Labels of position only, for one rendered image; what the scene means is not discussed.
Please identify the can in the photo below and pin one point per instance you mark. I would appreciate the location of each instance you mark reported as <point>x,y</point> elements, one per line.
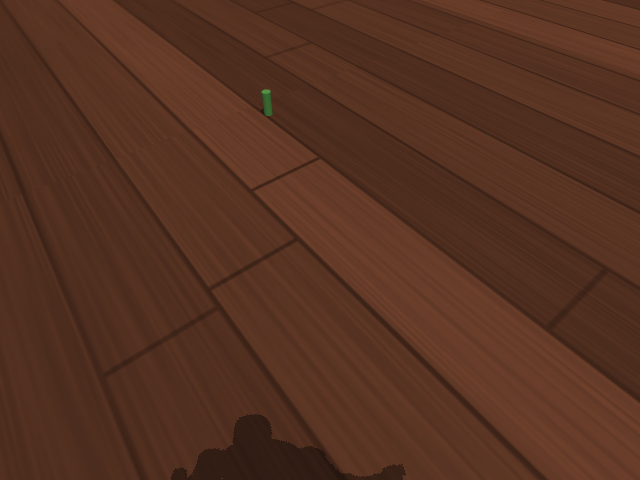
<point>267,102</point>

